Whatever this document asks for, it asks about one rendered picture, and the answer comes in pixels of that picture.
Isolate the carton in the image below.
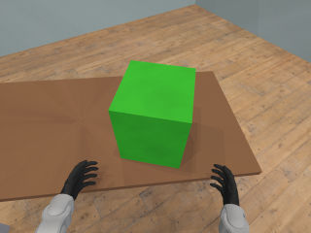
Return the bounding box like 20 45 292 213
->
108 60 196 169

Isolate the right robot forearm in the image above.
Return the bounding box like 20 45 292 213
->
218 204 250 233

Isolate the robot left hand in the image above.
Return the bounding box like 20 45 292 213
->
60 160 98 201

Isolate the left robot forearm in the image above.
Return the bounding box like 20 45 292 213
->
34 193 75 233

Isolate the table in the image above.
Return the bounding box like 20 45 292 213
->
0 71 262 233

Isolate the robot right hand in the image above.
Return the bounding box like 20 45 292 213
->
210 164 240 206

